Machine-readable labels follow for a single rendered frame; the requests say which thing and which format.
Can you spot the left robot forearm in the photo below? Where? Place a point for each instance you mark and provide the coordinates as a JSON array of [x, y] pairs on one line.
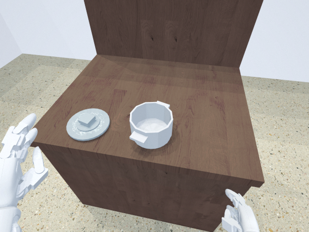
[[9, 217]]

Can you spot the table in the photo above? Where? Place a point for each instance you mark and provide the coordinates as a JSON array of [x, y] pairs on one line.
[[185, 53]]

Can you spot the robot left hand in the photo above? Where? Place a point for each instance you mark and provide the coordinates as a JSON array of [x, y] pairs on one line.
[[15, 150]]

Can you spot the knob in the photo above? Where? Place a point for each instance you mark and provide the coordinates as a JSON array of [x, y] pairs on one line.
[[86, 119]]

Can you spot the lid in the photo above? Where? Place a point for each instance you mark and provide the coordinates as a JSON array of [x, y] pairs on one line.
[[82, 132]]

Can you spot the pot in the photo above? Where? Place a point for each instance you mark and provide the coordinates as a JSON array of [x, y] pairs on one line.
[[151, 124]]

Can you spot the robot right hand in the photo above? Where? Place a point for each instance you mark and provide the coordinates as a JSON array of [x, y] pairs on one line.
[[242, 219]]

